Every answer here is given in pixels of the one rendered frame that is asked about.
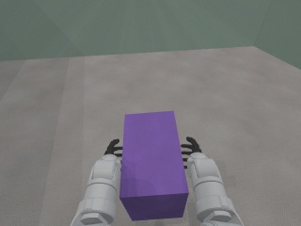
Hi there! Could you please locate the carton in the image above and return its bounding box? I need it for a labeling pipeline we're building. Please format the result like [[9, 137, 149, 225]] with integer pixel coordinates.
[[119, 110, 189, 221]]

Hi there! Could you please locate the left robot hand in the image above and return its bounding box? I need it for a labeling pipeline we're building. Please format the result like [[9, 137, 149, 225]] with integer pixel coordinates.
[[104, 138, 123, 170]]

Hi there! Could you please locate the left robot forearm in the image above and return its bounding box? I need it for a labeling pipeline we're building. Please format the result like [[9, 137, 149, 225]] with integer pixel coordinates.
[[71, 153, 121, 226]]

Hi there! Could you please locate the right robot forearm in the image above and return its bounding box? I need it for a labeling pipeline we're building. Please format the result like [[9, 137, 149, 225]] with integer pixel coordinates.
[[187, 152, 245, 226]]

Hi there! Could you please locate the right robot hand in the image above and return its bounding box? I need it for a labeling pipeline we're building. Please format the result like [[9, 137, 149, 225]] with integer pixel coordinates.
[[181, 137, 202, 169]]

